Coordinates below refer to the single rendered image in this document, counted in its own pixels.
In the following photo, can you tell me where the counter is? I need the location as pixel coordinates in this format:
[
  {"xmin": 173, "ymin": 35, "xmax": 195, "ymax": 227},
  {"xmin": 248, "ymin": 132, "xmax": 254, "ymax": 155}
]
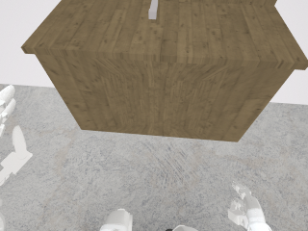
[{"xmin": 21, "ymin": 0, "xmax": 308, "ymax": 142}]

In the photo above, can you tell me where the robot left thigh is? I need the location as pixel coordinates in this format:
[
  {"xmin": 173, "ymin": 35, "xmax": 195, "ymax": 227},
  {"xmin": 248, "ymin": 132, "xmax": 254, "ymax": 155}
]
[{"xmin": 99, "ymin": 210, "xmax": 133, "ymax": 231}]

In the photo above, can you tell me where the tap lever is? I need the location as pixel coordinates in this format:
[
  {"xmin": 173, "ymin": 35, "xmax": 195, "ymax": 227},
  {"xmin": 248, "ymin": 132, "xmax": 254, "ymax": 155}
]
[{"xmin": 148, "ymin": 0, "xmax": 158, "ymax": 19}]

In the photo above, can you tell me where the left robot hand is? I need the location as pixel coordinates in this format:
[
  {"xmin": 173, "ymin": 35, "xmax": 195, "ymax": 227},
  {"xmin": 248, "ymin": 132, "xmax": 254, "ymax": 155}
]
[{"xmin": 0, "ymin": 85, "xmax": 33, "ymax": 187}]

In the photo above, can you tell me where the right robot hand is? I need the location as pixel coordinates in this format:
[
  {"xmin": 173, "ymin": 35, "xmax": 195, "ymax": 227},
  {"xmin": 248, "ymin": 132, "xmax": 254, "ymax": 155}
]
[{"xmin": 227, "ymin": 181, "xmax": 266, "ymax": 229}]

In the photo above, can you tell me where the right robot forearm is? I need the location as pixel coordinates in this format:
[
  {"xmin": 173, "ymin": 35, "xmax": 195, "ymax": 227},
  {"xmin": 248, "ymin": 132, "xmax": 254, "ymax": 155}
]
[{"xmin": 246, "ymin": 220, "xmax": 272, "ymax": 231}]

